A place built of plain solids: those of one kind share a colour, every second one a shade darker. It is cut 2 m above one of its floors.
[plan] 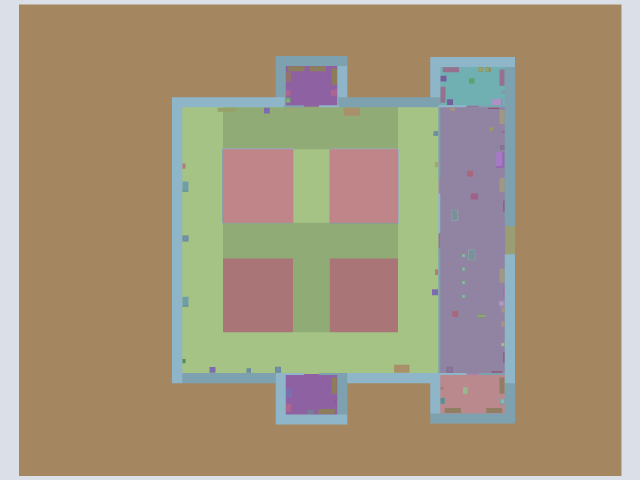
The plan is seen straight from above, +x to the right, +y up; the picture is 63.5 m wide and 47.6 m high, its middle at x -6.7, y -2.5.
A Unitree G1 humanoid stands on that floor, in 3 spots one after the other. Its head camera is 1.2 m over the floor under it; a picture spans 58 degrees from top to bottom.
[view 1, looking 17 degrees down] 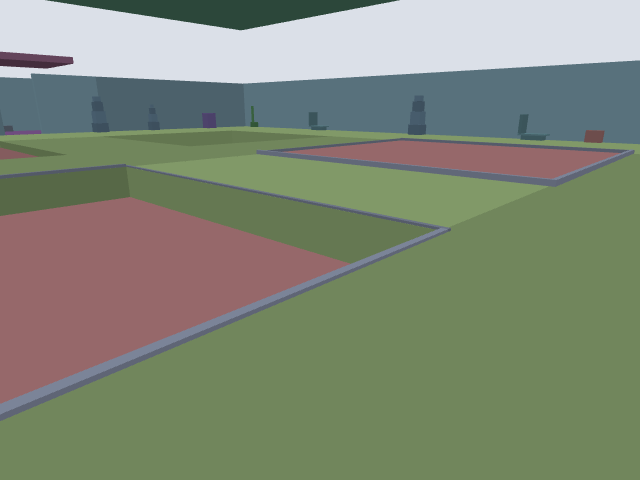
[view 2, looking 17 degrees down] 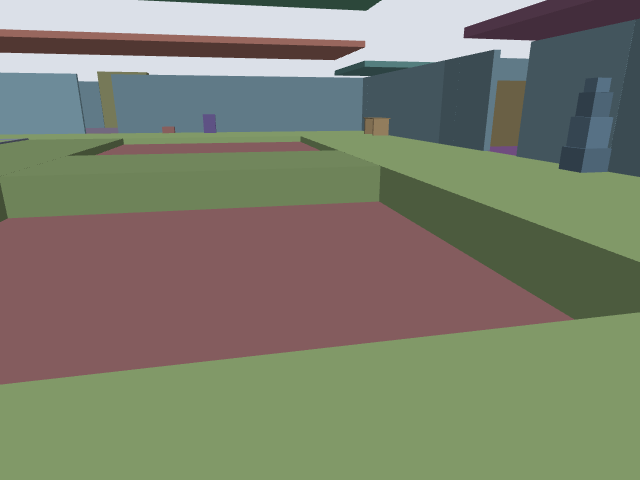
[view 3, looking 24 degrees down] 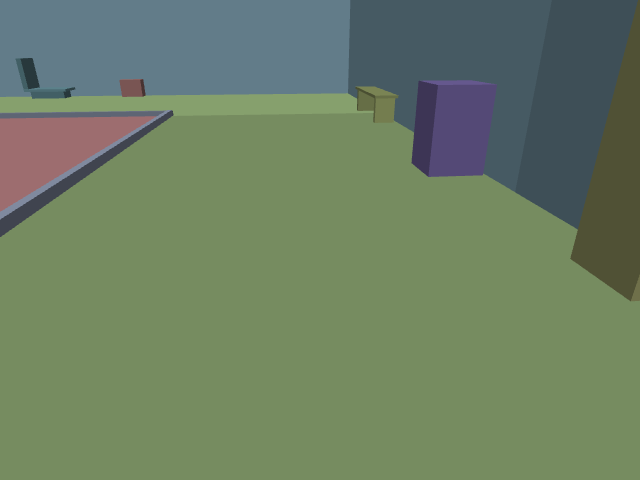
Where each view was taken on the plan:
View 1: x -1.77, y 8.51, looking -137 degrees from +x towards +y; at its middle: floor_gang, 5.65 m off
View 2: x -18.27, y -8.42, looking -12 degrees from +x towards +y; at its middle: step_tier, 6.77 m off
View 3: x -7.54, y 8.51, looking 174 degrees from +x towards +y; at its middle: floor_gang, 2.95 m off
